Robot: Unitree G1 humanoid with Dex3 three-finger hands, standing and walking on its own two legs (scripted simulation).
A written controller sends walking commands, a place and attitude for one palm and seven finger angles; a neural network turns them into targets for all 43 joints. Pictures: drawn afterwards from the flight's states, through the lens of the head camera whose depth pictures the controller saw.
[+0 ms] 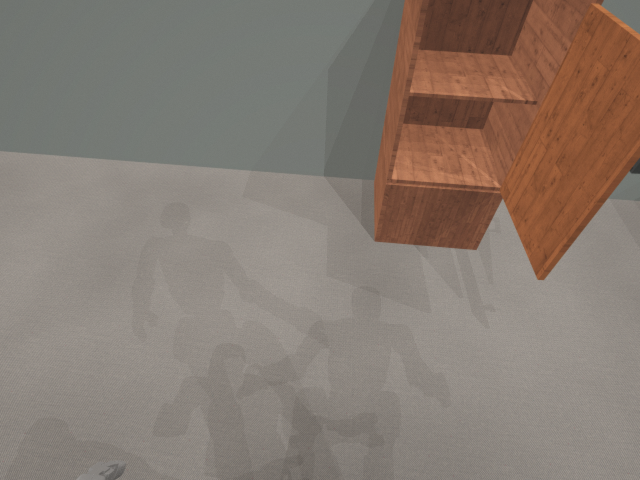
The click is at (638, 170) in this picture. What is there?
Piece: cupboard door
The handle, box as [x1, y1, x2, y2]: [630, 158, 639, 173]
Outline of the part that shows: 639,158 630,170 633,173 639,173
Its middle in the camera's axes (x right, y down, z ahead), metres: +0.69 -0.19 +0.82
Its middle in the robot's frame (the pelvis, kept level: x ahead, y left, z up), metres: +0.78 -0.64 +0.01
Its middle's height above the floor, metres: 0.78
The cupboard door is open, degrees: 93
